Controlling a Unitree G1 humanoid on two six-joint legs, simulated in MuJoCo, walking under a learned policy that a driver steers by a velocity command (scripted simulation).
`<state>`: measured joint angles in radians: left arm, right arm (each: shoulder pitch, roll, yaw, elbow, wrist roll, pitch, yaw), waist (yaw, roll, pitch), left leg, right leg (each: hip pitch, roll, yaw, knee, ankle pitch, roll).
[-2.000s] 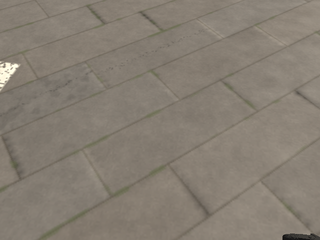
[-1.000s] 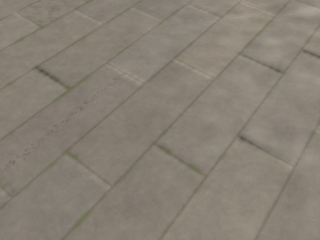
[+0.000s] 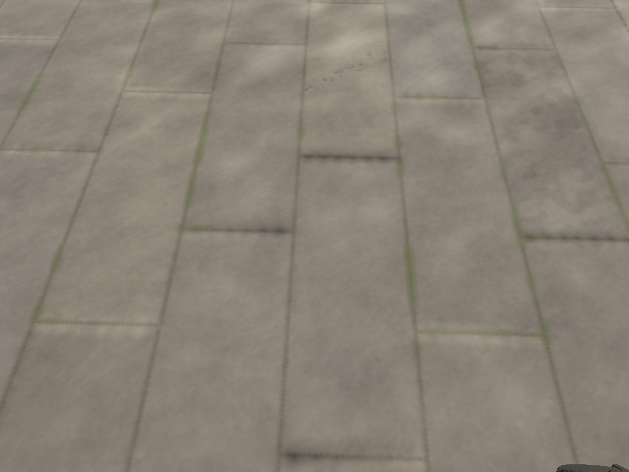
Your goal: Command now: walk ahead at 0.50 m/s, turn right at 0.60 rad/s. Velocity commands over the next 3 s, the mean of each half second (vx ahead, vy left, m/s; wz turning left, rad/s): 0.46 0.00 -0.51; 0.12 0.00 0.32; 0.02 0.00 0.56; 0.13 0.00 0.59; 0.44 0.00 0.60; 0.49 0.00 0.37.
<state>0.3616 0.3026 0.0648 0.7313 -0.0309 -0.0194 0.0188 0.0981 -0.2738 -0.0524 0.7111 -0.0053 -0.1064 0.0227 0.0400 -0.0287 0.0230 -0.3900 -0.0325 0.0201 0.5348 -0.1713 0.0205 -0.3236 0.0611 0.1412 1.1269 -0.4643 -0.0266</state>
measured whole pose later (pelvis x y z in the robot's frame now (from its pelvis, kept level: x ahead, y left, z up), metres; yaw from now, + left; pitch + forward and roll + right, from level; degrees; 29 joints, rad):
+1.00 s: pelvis +0.38 -0.07 +0.00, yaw -1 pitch +2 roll -2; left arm 0.09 0.30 0.08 0.80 0.01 0.01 0.03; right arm 0.16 -0.30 -0.07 0.70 -0.01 0.02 0.02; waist -0.02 -0.01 0.07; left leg -0.38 0.00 0.03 0.59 -0.24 0.05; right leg -0.38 -0.03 -0.08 0.96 -0.55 0.03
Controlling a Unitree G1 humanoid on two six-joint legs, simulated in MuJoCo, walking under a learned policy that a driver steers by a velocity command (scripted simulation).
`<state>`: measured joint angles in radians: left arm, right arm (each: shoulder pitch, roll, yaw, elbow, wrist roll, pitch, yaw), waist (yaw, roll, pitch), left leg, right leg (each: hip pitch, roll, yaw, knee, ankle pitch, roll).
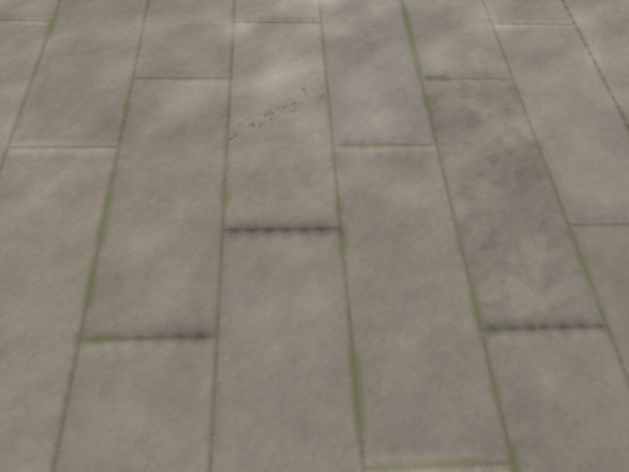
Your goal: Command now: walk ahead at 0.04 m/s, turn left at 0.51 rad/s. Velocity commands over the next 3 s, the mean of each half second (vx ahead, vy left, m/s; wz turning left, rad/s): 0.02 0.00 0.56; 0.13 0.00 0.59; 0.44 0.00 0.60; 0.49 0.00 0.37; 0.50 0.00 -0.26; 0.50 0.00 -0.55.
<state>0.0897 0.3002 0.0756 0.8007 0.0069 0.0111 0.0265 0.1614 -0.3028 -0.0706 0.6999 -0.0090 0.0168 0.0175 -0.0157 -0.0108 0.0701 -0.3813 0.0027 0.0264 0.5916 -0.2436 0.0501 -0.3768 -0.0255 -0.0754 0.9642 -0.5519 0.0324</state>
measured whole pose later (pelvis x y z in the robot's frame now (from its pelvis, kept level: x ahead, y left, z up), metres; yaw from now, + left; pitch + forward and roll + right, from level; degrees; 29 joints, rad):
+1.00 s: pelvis +0.06 +0.03 +0.02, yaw +36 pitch +2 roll -2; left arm 0.12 0.34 0.09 0.78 0.00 -0.07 -0.02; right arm 0.38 -0.27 -0.05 0.67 0.01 -0.03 -0.01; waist -0.02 -0.03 0.02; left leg -0.13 -0.03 -0.08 0.37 -0.26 0.06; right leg -0.55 -0.04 0.02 0.93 -0.22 0.02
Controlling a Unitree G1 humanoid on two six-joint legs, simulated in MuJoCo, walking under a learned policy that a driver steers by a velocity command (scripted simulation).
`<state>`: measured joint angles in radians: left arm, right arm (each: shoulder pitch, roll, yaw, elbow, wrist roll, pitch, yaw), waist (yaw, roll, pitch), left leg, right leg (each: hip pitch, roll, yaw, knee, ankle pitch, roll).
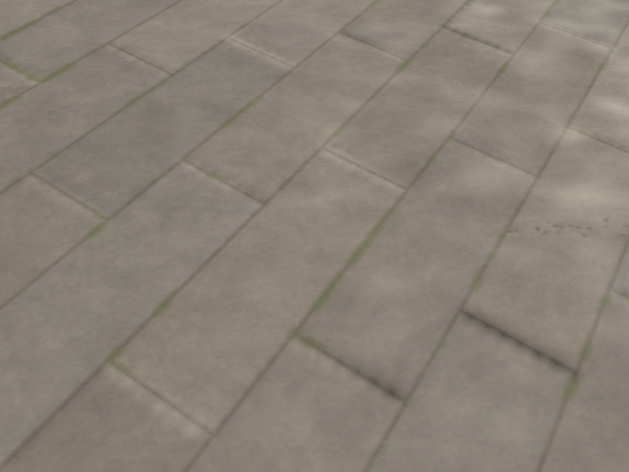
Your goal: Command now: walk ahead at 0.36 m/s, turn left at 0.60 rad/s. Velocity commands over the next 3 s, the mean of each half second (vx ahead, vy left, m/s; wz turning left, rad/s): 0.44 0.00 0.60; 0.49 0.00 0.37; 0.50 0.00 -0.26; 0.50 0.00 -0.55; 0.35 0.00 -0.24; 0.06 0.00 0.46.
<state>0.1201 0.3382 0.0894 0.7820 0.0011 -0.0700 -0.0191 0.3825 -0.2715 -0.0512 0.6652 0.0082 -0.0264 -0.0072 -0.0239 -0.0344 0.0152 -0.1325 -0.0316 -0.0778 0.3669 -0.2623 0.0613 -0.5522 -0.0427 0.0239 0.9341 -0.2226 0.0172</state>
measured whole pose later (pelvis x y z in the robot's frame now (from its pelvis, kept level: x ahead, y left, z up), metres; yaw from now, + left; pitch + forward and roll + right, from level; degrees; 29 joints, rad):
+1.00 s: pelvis +0.49 +0.14 +0.00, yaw +28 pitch +1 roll +0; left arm 0.16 0.32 0.04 0.78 -0.01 -0.07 -0.01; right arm 0.31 -0.27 -0.05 0.69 0.00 -0.07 0.03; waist -0.03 -0.04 0.05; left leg -0.19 -0.07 0.02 0.34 -0.17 0.08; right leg -0.62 -0.14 0.03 1.04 -0.23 0.02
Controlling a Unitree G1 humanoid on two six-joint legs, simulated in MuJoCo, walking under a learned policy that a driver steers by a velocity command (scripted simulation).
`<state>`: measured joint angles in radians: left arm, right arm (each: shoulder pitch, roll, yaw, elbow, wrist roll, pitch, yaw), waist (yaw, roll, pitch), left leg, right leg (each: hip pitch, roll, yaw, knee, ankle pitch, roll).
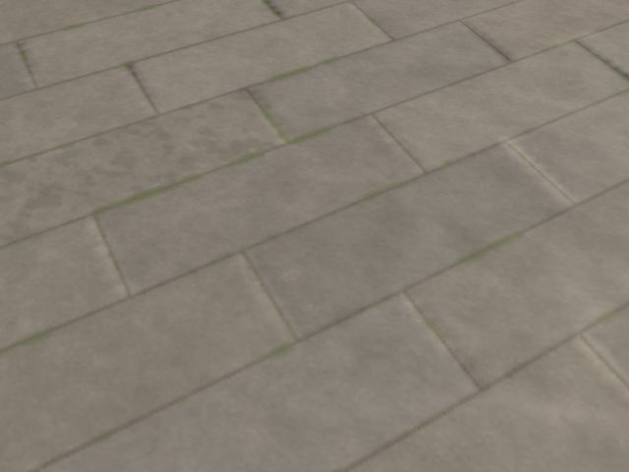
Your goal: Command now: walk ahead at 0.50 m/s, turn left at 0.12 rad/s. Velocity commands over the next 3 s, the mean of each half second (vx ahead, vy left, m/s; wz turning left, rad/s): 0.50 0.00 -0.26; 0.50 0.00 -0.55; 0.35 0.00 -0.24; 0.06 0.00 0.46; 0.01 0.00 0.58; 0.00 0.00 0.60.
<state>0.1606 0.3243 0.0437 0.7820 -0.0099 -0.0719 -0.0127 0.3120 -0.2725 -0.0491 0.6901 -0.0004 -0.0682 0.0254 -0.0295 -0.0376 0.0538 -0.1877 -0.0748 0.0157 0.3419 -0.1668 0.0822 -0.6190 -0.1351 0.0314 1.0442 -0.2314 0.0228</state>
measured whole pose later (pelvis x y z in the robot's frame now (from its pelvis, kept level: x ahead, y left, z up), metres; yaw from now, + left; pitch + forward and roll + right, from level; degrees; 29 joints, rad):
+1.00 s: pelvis +0.58 -0.11 +0.00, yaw -29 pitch +1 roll +2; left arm 0.26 0.33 0.07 0.69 -0.03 -0.01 0.00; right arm 0.26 -0.26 -0.06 0.74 -0.01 -0.10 0.01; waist -0.03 -0.05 0.03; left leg -0.19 -0.04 0.07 0.36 -0.19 0.03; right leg -0.58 -0.05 0.07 1.13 -0.31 0.01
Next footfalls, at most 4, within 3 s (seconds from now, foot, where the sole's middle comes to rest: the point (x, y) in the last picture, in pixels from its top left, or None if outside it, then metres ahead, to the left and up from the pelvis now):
0.30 right None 0.35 -0.16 -0.78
0.78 left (322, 379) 0.67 -0.03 -0.78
1.30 right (478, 336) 0.77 -0.41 -0.78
1.80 left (388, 290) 0.91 -0.20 -0.78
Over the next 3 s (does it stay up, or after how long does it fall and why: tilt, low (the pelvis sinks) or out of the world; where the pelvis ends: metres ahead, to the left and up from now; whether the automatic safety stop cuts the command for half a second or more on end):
stays up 0.82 -0.26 0.00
